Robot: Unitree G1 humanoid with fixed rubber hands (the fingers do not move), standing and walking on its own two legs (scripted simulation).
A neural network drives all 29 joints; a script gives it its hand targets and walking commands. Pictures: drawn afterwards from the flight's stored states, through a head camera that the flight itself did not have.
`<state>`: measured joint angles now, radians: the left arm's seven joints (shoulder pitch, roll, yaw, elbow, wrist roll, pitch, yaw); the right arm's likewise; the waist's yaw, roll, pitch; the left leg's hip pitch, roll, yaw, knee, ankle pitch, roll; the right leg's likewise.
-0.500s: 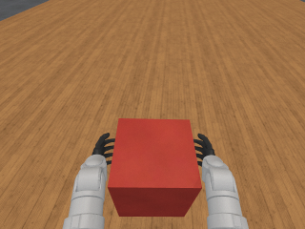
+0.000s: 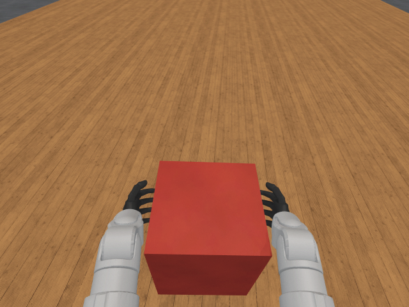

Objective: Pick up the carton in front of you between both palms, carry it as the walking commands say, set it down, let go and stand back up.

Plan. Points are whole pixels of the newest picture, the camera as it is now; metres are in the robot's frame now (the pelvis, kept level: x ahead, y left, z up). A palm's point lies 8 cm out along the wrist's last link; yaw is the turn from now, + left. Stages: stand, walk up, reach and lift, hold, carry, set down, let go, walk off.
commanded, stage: carry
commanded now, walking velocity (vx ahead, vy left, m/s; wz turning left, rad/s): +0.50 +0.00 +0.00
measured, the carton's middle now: (205, 231) +0.31 +0.00 -0.03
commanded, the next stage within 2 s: none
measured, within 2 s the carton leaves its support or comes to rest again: neither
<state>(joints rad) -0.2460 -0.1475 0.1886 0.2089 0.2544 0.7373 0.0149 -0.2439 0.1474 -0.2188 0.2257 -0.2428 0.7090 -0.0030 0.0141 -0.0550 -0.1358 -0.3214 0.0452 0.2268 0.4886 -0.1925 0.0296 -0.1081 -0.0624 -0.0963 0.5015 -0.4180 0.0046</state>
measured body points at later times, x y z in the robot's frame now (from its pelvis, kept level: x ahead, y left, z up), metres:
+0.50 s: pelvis +0.21 -0.05 +0.01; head +0.22 -0.07 +0.46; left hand +0.50 +0.11 +0.03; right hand +0.52 -0.19 +0.02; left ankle +0.14 +0.07 -0.67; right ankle +0.22 -0.14 -0.73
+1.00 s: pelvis +0.37 -0.03 +0.00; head +0.38 -0.03 +0.45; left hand +0.67 +0.12 +0.03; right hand +0.68 -0.18 +0.03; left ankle +0.39 +0.06 -0.73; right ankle +0.25 -0.15 -0.73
